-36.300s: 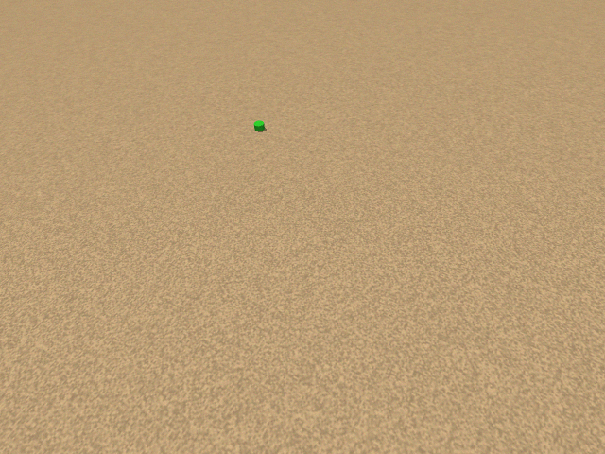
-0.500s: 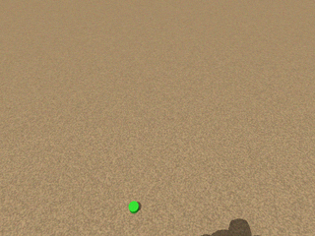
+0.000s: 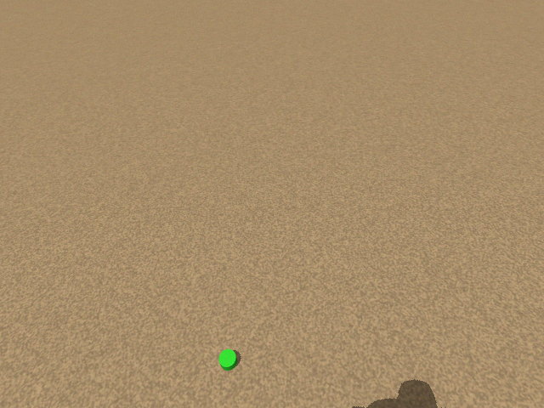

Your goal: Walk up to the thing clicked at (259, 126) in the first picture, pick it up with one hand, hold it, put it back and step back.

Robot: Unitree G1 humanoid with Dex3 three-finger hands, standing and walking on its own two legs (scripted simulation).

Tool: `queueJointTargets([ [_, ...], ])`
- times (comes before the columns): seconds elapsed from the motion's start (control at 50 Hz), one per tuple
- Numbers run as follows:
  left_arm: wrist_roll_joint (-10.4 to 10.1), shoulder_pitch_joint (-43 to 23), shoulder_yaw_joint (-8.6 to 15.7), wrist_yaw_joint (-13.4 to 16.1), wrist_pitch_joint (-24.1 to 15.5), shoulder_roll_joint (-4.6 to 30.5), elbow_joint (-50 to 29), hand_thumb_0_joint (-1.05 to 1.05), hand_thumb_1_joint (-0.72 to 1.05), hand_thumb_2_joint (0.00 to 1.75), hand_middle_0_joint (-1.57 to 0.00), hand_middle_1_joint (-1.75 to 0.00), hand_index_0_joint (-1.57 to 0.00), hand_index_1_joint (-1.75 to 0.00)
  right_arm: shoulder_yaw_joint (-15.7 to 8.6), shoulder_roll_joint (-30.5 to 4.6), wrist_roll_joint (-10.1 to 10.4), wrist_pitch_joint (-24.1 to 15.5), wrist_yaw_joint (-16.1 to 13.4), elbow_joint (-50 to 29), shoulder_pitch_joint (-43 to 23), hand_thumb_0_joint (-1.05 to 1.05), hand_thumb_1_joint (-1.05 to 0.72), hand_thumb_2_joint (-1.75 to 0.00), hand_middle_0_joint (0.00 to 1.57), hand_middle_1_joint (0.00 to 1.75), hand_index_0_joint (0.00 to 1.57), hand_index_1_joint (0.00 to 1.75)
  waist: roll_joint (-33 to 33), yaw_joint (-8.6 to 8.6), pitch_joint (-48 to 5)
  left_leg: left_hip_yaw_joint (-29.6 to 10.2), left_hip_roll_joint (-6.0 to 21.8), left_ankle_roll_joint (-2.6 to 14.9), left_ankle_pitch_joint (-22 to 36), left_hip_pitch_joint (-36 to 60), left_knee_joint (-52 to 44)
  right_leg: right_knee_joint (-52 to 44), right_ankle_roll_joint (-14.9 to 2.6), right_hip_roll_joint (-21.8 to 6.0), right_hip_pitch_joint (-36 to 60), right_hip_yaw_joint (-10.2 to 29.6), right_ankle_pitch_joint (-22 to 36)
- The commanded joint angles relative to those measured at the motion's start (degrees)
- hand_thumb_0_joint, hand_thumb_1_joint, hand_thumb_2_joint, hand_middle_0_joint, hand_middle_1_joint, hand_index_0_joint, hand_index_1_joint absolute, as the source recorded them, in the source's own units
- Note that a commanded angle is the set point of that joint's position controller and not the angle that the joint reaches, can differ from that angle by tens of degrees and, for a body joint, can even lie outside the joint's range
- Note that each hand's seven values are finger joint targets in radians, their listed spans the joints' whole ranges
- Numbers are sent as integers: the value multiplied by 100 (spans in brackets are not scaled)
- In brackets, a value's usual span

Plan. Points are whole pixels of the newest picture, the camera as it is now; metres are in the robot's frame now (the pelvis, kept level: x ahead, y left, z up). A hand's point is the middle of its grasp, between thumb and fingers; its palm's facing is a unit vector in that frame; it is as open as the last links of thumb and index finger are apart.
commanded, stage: stand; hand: left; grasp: from above
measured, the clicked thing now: (228, 359) +0.46 +0.24 -0.76
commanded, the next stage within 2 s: step back in 1.38 s
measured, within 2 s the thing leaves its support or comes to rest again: neither
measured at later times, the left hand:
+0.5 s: hand out of the picture +0.09 +0.24 -0.16, palm faces +0.00 -0.94 -0.34, open 7.4 cm
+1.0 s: hand out of the picture +0.09 +0.24 -0.15, palm faces +0.00 -0.94 -0.33, open 7.4 cm
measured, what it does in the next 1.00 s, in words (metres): stands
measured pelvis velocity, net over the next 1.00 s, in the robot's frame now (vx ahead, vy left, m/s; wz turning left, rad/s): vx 0.02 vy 0.00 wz -0.01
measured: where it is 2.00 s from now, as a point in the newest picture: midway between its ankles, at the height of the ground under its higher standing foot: outside the picture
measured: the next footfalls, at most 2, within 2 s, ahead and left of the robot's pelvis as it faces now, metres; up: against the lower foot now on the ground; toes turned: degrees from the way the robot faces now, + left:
none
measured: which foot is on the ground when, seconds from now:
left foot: down 0.00-1.00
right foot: down 0.00-1.00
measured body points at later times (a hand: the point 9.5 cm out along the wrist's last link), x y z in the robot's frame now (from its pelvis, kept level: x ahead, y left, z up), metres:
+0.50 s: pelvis +0.02 +0.00 +0.00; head +0.03 -0.01 +0.45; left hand +0.09 +0.29 -0.13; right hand +0.08 -0.29 -0.14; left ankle +0.02 +0.14 -0.74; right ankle +0.02 -0.13 -0.74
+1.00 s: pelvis +0.02 +0.00 +0.00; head +0.03 -0.01 +0.45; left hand +0.09 +0.29 -0.13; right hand +0.09 -0.30 -0.14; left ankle +0.02 +0.14 -0.74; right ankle +0.02 -0.13 -0.74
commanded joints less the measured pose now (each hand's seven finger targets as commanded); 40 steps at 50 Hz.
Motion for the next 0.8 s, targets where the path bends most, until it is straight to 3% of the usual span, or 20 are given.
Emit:
queueJointTargets([
  [0.0, 15, -196, 200, 81, -135, 1226, -282, 0, 90, 90, -20, -30, -20, -30, -151, -1057, -1, -123, -60, -327, -194, 0, -90, -90, 20, 30, 20, 30, -60, 38, -32, -401, 414, 236, -322, -355, -534, -594, -146, -460, -26, 518, -360],
  [0.06, 9, -239, 210, 74, -115, 1243, -254, 0, 90, 90, -20, -30, -20, -30, -143, -1072, -6, -124, -69, -318, -204, 0, -90, -90, 20, 30, 20, 30, -10, 35, -84, -425, 445, 245, -342, -361, -565, -570, -174, -473, -3, 522, -312],
  [0.2, -17, -296, 195, 53, -153, 1217, -251, 0, 90, 90, -20, -30, -20, -30, -110, -1121, 14, -183, -80, -281, -215, 0, -90, -90, 20, 30, 20, 30, -80, 27, -403, -391, 521, 252, 459, -42, -494, -473, -188, -528, 167, 515, 461],
  [0.34, -35, -399, 192, 43, -132, 1228, -251, 0, 90, 90, -20, -30, -20, -30, -96, -1186, 11, -194, -95, -245, -229, 0, -90, -90, 20, 30, 20, 30, -72, 5, -405, -348, 553, 217, 717, 40, -540, -456, -186, -510, 174, 477, 577],
  [0.46, -37, -419, 186, 41, -149, 1234, -223, 0, 90, 90, -20, -30, -20, -30, -88, -1168, 23, -196, -94, -236, -279, 0, -90, -90, 20, 30, 20, 30, -160, -2, -521, -303, 574, 233, 1112, 169, -461, -443, -171, -538, 275, 450, 1024],
  [0.6, -33, -488, 188, 28, -130, 1270, -245, 0, 90, 90, -20, -30, -20, -30, -88, -1204, 18, -184, -82, -232, -383, 0, -90, -90, 20, 30, 20, 30, -116, 5, -321, -333, 571, 206, 611, 31, -625, -541, -171, -509, 148, 457, 479],
  [0.78, -42, -491, 195, 19, -169, 1310, -277, 0, 90, 90, -20, -30, -20, -30, -99, -1213, 27, -206, -58, -260, -436, 0, -90, -90, 20, 30, 20, 30, -137, 7, -522, -306, 589, 211, 957, 209, -546, -528, -180, -535, 182, 466, 786],
])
